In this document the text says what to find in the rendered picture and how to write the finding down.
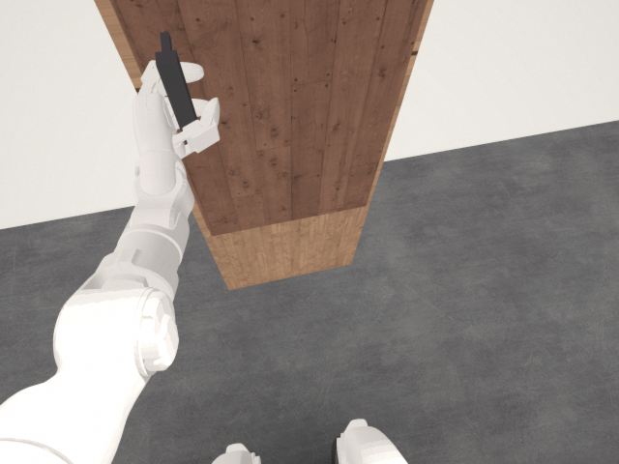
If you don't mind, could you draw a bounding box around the handle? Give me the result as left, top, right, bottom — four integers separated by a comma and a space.
155, 32, 205, 150

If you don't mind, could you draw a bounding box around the left robot upper arm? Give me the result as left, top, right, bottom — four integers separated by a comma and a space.
0, 287, 179, 464

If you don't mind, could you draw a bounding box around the left robot forearm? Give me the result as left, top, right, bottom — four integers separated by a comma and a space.
53, 151, 194, 367

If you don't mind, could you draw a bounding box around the cupboard door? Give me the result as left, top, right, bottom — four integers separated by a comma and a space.
111, 0, 427, 236

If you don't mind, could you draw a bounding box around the right robot thigh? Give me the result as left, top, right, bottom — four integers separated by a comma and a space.
337, 426, 408, 464

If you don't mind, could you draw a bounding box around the left robot hand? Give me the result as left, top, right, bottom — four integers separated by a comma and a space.
133, 60, 220, 159

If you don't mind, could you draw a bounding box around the robot right shin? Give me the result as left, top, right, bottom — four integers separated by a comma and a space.
343, 419, 368, 434

